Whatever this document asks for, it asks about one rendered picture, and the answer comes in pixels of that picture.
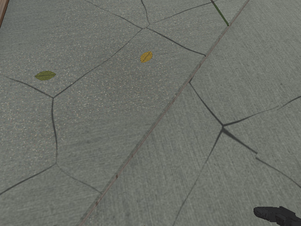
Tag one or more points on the robot right hand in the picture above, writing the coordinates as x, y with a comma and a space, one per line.
281, 215

